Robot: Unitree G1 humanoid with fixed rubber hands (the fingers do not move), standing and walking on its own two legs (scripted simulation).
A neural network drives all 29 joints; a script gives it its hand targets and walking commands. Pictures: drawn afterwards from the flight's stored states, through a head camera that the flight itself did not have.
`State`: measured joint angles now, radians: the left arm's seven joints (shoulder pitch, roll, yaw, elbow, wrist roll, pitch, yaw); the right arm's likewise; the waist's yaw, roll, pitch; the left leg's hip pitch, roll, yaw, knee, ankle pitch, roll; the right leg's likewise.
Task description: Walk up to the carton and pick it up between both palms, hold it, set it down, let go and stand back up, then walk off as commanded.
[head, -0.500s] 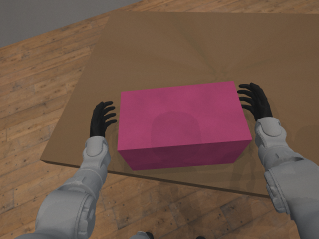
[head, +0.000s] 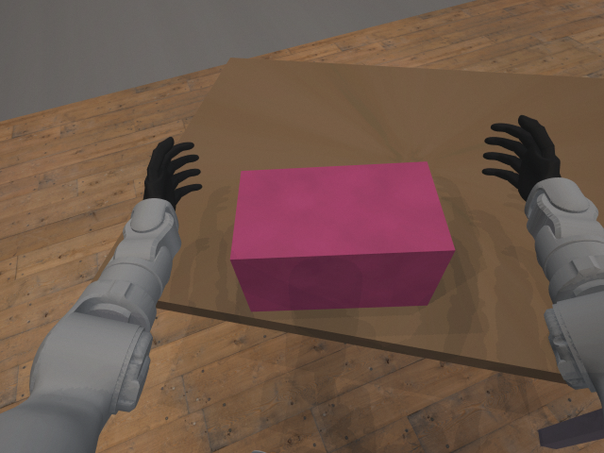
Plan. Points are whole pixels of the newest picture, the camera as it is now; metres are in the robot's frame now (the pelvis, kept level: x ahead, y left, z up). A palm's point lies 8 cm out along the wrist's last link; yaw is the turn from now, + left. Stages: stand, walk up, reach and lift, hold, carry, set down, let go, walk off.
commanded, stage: set down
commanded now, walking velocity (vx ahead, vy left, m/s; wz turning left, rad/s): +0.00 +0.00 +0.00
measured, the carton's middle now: (335, 239) +0.45 +0.04 -0.02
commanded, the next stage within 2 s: none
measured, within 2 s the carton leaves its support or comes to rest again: neither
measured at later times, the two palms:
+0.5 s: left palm (155, 179) +0.40 +0.27 +0.13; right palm (566, 158) +0.49 -0.23 +0.15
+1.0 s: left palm (152, 265) +0.31 +0.27 +0.06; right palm (560, 260) +0.39 -0.23 +0.08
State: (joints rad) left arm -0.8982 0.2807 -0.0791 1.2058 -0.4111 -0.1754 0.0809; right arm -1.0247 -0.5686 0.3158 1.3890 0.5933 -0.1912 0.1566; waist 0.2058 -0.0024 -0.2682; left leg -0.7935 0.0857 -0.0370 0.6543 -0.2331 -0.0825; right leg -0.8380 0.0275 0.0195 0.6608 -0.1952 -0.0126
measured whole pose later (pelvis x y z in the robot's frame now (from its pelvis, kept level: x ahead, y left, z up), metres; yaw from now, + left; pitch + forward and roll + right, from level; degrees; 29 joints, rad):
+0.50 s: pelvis +0.02 +0.01 +0.03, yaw +1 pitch +13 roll -1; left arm -0.74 0.27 0.05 0.78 -0.26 0.14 0.09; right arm -0.93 -0.66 0.27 1.21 0.59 -0.04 0.20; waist 0.17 0.02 -0.14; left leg -0.51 0.09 -0.04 0.45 -0.18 -0.08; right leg -0.53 0.02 0.01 0.42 -0.13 0.00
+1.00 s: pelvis +0.03 +0.02 +0.03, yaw +2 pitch +6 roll -1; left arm -0.21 0.17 0.05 0.44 -0.16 -0.02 0.15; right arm -0.40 -0.53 0.05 0.94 0.50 -0.25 0.24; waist 0.09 -0.01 -0.05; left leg -0.35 0.06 -0.05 0.44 -0.20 -0.06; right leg -0.36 0.00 -0.01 0.42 -0.17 0.01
